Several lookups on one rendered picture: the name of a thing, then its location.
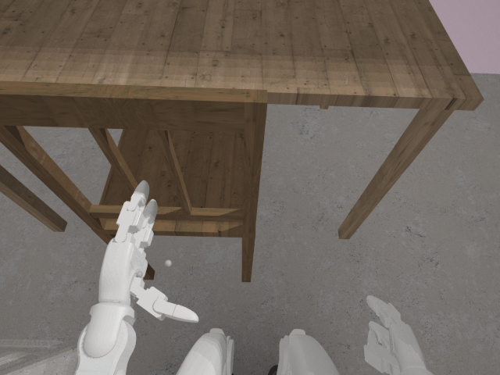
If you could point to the left robot forearm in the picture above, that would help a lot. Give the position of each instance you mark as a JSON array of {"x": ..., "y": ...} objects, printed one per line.
[{"x": 107, "y": 342}]

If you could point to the robot left hand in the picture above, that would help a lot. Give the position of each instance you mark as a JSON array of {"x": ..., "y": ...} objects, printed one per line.
[{"x": 125, "y": 256}]

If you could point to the left robot shin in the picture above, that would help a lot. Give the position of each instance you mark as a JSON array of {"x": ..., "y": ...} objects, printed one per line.
[{"x": 217, "y": 330}]

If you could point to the robot right hand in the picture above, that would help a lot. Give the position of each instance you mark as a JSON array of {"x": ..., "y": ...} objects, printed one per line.
[{"x": 400, "y": 348}]

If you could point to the chair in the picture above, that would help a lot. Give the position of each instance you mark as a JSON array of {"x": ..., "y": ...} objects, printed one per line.
[{"x": 200, "y": 149}]

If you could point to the table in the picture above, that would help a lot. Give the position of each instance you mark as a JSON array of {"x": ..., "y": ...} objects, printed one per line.
[{"x": 357, "y": 53}]

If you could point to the left robot thigh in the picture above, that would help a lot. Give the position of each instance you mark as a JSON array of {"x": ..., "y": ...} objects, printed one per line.
[{"x": 212, "y": 354}]

